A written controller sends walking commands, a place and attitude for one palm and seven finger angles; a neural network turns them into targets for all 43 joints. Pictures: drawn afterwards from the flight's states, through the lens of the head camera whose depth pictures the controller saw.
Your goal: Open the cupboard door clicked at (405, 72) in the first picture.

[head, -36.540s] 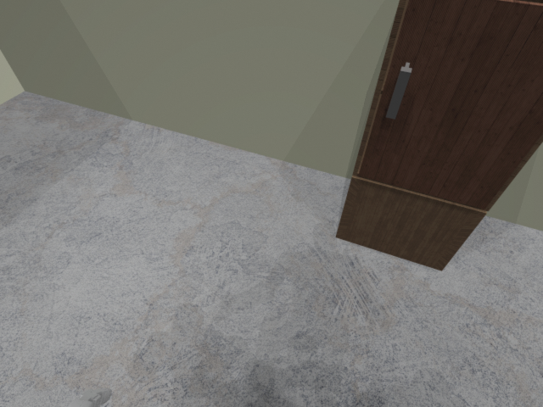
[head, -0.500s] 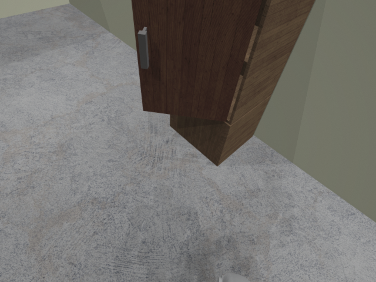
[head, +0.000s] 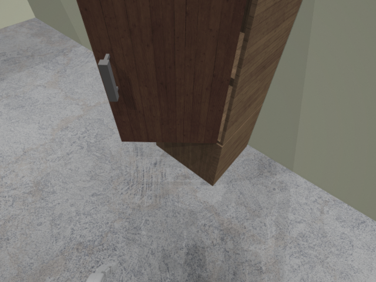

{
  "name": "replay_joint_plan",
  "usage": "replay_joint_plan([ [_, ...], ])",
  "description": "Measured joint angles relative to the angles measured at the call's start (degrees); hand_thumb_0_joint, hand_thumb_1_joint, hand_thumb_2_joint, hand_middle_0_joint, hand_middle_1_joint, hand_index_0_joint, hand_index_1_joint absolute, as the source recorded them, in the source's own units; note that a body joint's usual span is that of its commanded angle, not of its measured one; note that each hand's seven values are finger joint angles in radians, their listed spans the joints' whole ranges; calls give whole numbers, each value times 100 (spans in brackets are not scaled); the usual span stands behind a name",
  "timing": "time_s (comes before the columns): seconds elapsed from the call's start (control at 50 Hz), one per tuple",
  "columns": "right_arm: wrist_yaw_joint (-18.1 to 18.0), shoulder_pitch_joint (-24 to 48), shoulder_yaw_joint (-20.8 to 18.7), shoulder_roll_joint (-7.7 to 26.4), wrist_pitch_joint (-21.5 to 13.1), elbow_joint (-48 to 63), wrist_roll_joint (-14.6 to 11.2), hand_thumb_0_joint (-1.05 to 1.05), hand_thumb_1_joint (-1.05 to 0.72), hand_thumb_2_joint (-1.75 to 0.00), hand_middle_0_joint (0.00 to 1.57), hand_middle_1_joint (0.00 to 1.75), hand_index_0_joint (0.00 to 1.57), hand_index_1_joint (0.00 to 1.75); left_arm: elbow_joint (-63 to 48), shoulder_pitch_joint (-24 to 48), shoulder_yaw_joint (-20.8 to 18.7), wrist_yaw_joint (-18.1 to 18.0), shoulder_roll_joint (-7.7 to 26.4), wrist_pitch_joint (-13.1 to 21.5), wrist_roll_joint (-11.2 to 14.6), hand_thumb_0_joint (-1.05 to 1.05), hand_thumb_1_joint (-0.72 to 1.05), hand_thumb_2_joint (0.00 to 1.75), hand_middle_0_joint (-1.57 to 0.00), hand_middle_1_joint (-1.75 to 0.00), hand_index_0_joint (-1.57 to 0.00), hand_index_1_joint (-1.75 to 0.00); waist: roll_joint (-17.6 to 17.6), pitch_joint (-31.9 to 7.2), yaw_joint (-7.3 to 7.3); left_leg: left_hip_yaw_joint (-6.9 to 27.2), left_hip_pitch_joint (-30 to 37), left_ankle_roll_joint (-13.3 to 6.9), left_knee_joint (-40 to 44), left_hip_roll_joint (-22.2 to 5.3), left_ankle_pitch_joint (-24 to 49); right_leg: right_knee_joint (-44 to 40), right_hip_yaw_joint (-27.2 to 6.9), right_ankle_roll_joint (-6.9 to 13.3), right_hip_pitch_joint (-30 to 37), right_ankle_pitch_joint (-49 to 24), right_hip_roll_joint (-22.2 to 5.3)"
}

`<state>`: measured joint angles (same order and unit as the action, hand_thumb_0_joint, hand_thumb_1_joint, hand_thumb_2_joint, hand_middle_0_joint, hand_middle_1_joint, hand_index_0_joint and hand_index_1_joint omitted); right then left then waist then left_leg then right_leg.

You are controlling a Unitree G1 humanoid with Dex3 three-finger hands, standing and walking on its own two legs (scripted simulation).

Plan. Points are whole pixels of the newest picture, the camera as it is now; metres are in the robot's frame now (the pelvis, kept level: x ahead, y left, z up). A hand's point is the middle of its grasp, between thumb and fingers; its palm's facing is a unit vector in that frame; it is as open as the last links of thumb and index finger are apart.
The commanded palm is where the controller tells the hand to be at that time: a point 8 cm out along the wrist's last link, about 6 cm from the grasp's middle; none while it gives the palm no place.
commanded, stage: take the last steps up to it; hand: left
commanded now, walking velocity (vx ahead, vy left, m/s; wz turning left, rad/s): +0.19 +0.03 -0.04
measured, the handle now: (110, 77) +0.68 +0.26 +0.03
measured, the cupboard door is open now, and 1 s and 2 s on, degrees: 40 40 40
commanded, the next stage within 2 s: come to a stop and stand still in 0.08 s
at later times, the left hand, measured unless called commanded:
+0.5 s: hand out of the picture +0.13 +0.24 -0.17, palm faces -0.01 -0.98 -0.21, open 7.3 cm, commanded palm none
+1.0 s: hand (106, 280) +0.15 +0.20 -0.16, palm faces -0.02 -0.98 -0.19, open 7.3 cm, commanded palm none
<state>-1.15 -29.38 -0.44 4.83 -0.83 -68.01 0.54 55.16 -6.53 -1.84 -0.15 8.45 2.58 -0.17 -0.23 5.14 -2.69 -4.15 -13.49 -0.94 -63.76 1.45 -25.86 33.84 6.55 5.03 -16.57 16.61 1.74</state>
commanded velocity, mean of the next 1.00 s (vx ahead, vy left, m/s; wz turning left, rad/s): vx -0.06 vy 0.00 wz -0.01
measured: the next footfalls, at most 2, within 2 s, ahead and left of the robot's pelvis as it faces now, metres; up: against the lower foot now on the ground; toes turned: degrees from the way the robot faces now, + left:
left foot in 0.28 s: +0.23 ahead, +0.17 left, +0.00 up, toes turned +3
right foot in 0.64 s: +0.12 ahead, -0.11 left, +0.00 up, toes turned -8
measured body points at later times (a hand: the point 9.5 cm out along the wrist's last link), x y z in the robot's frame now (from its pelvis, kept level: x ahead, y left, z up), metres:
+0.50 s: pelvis +0.11 +0.05 +0.00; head +0.16 +0.06 +0.45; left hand +0.13 +0.29 -0.16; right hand +0.22 -0.18 -0.14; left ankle +0.19 +0.17 -0.73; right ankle +0.06 -0.07 -0.67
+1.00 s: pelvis +0.09 +0.02 +0.01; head +0.11 +0.03 +0.46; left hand +0.16 +0.25 -0.15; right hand +0.07 -0.23 -0.14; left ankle +0.09 +0.13 -0.73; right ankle +0.08 -0.10 -0.73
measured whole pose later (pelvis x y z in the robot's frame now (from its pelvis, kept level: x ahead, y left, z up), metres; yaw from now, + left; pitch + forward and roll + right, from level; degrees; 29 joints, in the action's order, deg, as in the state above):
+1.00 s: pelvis +0.09 +0.02 +0.01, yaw -4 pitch +0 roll +0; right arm -1.0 -15.5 -1.7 10.7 1.6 -62.7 1.2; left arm 59.2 -11.6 -1.8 -1.2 10.3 -1.0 -0.6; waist -1.3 2.7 0.3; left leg -2.1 -11.4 -1.2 -27.8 0.5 -15.8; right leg 28.8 3.8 -0.9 -13.1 15.3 -2.6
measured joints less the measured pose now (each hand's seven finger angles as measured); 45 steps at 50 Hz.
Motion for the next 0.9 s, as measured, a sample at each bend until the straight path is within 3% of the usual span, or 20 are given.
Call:
replay_joint_plan([
  [0.06, 46, 524, -75, 90, 67, 295, 68, 1, -91, -90, 20, 30, 20, 30, 139, -384, -166, -164, 28, 49, 43, -1, 94, 90, -20, -30, -20, -30, 22, -19, -4, 226, -972, 86, -235, -374, 267, -531, -34, -110, 375, -189, 58],
  [0.14, 98, 1189, -157, 174, -8, 701, 90, 1, -91, -90, 20, 29, 20, 30, 431, -765, -206, -129, 247, 41, -39, -2, 96, 90, -20, -30, -20, -30, -74, -111, 88, 278, -1480, 233, 1175, -722, 693, -969, -158, -165, 718, -208, -16],
  [0.24, 77, 1723, -247, 559, -76, 797, 107, 3, -95, -90, 20, 29, 20, 30, 737, -1179, -151, -48, 206, 2, -64, 0, 94, 90, -20, -30, -20, -30, -50, -173, 360, 165, -1157, 316, 2753, -622, 1349, -878, -279, -410, 1077, 178, -197],
  [0.28, 53, 1853, -219, 685, -152, 855, 110, 2, -95, -90, 19, 29, 20, 30, 814, -1385, -87, -76, 145, -58, -48, 0, 93, 90, -20, -30, -20, -30, 37, -237, 449, 130, -816, 241, 3304, -612, 2222, -517, -344, -530, 1077, 493, -187],
  [0.34, -31, 2143, -154, 568, -125, 902, 94, 2, -94, -90, 19, 29, 20, 30, 908, -1400, -26, -165, 197, -257, -18, 0, 92, 90, -20, -30, -20, -30, -241, -222, 507, -83, -764, 58, 2973, -453, 1499, 303, -487, -603, 809, 1172, -391],
  [0.38, -78, 2342, -88, 473, -62, 1006, 92, 1, -93, -90, 19, 29, 20, 30, 854, -1287, -13, -183, 205, -413, -33, 1, 92, 90, -20, -30, -20, -30, -310, -138, 529, -182, -732, 25, 2983, -446, 1368, 1018, -497, -627, 432, 1569, -386],
  [0.44, -138, 2592, -63, 405, 24, 1161, 101, 1, -92, -90, 20, 29, 20, 30, 653, -982, -41, -144, 187, -571, -50, 1, 92, 90, -20, -30, -20, -30, -167, 71, 483, -173, -767, 21, 3119, -524, 1516, 2012, -471, -644, -197, 1770, -265],
  [0.5, -156, 2708, -88, 389, 117, 1201, 105, 1, -91, -90, 20, 30, 20, 30, 364, -748, -116, -94, 230, -617, -53, 1, 91, 90, -20, -30, -20, -30, -9, 191, 471, -186, -805, 40, 3232, -652, 1643, 2368, -485, -676, -625, 1630, -209],
  [0.56, -135, 2658, -149, 437, 196, 1169, 115, 1, -91, -90, 20, 30, 21, 30, 138, -587, -190, -58, 314, -647, -66, 1, 91, 90, -20, -30, -20, -30, 121, 171, 440, -194, -848, 126, 3254, -764, 1710, 2112, -485, -679, -701, 1378, -259],
  [0.62, -86, 2483, -230, 555, 299, 1125, 124, 1, -91, -90, 20, 30, 21, 30, -44, -537, -230, -30, 390, -594, -90, 1, 91, 90, -20, -30, -20, -30, 254, 59, 380, -127, -963, 235, 3101, -851, 1697, 1050, -380, -620, -310, 852, -354],
  [0.64, -63, 2387, -257, 571, 346, 1116, 112, 1, -91, -90, 20, 30, 21, 30, -114, -593, -236, -26, 451, -547, -111, 1, 91, 90, -20, -30, -20, -30, 190, -39, 366, -138, -1056, 251, 2960, -811, 1606, 470, -416, -567, -93, 666, -432],
  [0.7, 33, 2157, -353, 724, 512, 1042, 72, 1, -91, -90, 20, 30, 21, 30, -53, -617, -183, -80, 408, -490, -166, 1, 91, 90, -20, -30, -20, -30, 237, -131, 309, 213, -1311, 229, 2074, -588, 329, 405, -362, -499, -62, 289, -446],
  [0.78, 117, 1811, -382, 847, 518, 865, 92, 1, -91, -90, 20, 29, 20, 30, 95, -735, -60, -85, 222, -419, -140, 1, 91, 90, -20, -30, -20, -30, 226, -332, 243, 311, -1219, 211, 1292, -314, 299, -147, -324, -475, 204, 87, -426],
  [0.84, 121, 1591, -347, 823, 431, 780, 65, 1, -91, -90, 20, 29, 20, 30, 163, -748, 1, -75, 124, -341, -139, 1, 91, 90, -20, -30, -20, -30, 75, -375, 241, 181, -746, 271, 1792, -190, 216, -484, -364, -459, 326, -104, -444],
  [0.9, 88, 1431, -281, 772, 339, 713, 41, 1, -91, -90, 19, 29, 20, 30, 233, -693, 0, -98, 106, -288, -107, 1, 92, 90, -20, -30, -20, -30, -31, -350, 246, 124, -95, 300, 3029, -101, 600, -509, -355, -491, 322, -127, -461],
])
